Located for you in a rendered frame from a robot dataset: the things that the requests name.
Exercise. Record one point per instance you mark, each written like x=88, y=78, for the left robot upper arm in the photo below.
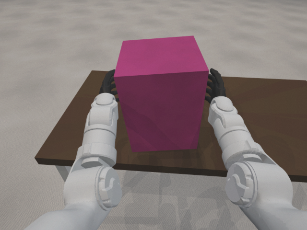
x=89, y=195

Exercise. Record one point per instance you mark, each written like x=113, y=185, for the table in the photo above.
x=274, y=112

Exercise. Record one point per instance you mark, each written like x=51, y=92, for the robot right forearm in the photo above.
x=232, y=134

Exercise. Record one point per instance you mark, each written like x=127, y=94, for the robot left forearm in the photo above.
x=98, y=147

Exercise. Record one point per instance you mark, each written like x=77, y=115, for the right robot upper arm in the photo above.
x=264, y=193

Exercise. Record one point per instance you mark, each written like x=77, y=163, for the robot right hand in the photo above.
x=217, y=86

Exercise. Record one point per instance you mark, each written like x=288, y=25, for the carton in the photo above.
x=161, y=85

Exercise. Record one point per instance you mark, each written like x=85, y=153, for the robot left hand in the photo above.
x=107, y=86

